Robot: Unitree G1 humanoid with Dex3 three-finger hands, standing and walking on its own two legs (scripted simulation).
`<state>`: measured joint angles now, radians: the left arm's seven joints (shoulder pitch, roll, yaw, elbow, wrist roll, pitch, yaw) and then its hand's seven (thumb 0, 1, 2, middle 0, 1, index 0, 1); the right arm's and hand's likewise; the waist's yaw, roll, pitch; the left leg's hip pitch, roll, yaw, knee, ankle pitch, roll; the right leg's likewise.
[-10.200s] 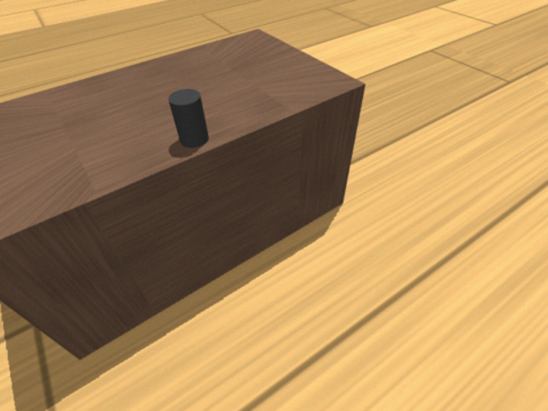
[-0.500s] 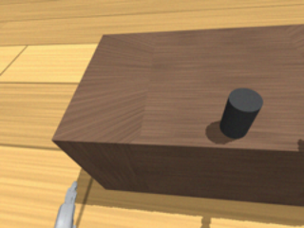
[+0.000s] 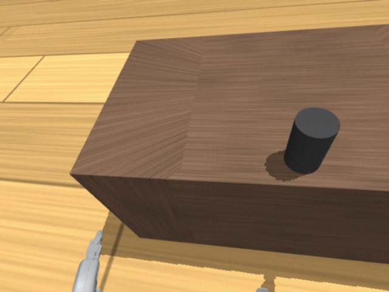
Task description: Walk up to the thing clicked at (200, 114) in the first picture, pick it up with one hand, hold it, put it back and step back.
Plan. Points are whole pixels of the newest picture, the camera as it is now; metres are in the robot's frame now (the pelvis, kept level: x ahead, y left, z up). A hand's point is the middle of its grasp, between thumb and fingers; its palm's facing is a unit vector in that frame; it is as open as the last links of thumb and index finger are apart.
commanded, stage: go down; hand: right
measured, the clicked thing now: (308, 142) +0.47 -0.21 -0.01
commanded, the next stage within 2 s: approach in 0.92 s
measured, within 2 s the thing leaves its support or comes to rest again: neither
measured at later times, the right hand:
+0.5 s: hand out of the picture +0.37 -0.40 +0.10, palm faces +0.27 +0.96 +0.02, open 17.5 cm
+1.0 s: hand out of the picture +0.38 -0.40 +0.10, palm faces +0.25 +0.97 +0.03, open 17.5 cm
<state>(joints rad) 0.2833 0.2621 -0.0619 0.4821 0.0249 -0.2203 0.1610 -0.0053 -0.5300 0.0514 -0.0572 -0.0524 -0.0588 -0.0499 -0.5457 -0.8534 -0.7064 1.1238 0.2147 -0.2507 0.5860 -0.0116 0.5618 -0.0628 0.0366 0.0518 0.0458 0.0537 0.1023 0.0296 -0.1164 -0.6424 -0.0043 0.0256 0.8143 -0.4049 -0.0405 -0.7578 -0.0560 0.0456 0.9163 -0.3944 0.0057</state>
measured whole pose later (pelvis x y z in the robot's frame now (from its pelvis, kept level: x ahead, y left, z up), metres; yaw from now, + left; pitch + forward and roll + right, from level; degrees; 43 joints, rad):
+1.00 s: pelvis +0.01 +0.00 +0.00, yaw +0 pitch +15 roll +4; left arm 0.29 0.27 -0.06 0.45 0.03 -0.21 0.16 0.00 -0.53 0.05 -0.06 -0.05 -0.06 -0.05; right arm -0.55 -0.87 -0.72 1.15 0.21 -0.24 0.61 -0.01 0.54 -0.07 0.04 0.05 0.05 0.05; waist 0.11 0.02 -0.13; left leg -0.68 0.00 0.03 0.85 -0.43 -0.04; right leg -0.79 -0.05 0.06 0.95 -0.42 0.01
